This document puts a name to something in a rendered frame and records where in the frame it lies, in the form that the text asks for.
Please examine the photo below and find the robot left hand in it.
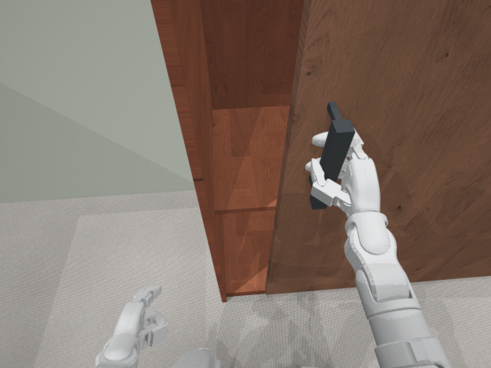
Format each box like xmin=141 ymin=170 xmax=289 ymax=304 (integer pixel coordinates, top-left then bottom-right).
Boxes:
xmin=113 ymin=284 xmax=168 ymax=351

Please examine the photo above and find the left robot forearm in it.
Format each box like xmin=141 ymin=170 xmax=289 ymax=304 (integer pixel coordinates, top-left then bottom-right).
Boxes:
xmin=95 ymin=333 xmax=140 ymax=368

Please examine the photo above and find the handle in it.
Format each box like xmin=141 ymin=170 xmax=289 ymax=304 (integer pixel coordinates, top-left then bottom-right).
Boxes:
xmin=309 ymin=102 xmax=355 ymax=209

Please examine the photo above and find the robot right hand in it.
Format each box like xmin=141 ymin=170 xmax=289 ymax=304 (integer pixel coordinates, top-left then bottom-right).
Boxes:
xmin=305 ymin=129 xmax=381 ymax=218

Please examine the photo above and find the left robot thigh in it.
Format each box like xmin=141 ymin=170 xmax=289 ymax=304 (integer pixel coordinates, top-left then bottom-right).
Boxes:
xmin=170 ymin=350 xmax=222 ymax=368

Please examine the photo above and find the right robot forearm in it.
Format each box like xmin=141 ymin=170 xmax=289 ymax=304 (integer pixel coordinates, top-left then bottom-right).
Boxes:
xmin=344 ymin=211 xmax=452 ymax=368

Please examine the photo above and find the wardrobe door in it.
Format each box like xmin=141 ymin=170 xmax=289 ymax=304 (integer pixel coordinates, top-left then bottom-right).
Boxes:
xmin=265 ymin=0 xmax=491 ymax=295

